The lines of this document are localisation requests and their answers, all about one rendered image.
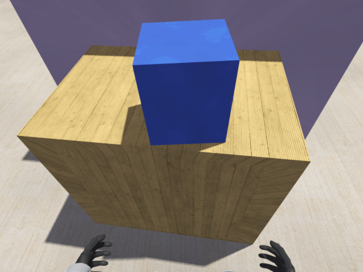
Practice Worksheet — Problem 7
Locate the left robot hand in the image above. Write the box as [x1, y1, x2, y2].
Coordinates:
[76, 234, 112, 272]

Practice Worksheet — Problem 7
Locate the pedestal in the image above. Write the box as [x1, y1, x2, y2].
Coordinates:
[16, 45, 311, 244]

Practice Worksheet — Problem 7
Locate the right robot hand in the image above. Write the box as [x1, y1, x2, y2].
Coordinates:
[259, 240, 296, 272]

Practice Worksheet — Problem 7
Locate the carton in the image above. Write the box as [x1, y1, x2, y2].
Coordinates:
[132, 19, 240, 146]

